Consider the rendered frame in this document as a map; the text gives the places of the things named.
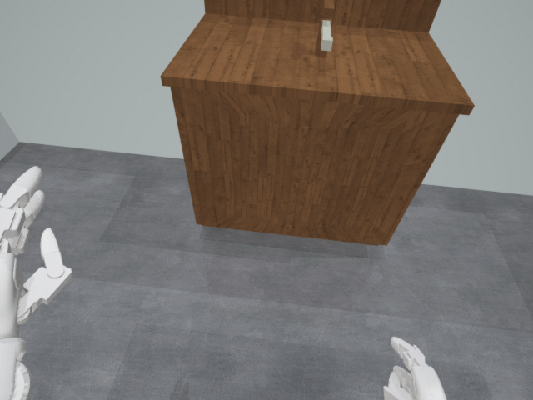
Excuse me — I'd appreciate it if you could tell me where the counter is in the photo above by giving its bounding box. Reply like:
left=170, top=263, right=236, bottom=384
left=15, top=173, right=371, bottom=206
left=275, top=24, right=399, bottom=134
left=161, top=0, right=475, bottom=246

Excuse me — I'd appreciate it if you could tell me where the left robot hand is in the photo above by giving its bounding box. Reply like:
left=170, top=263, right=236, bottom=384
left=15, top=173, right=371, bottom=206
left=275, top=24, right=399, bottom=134
left=0, top=166, right=72, bottom=339

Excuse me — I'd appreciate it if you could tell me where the tap lever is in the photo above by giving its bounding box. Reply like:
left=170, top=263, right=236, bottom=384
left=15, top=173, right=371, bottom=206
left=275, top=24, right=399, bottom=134
left=321, top=20, right=333, bottom=52

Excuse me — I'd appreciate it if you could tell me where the left robot forearm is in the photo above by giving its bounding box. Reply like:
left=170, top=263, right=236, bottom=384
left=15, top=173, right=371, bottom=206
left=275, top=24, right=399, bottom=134
left=0, top=337, right=32, bottom=400

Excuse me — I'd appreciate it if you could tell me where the right robot hand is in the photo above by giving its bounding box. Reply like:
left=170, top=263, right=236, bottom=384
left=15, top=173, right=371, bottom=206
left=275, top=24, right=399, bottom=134
left=384, top=337, right=446, bottom=400

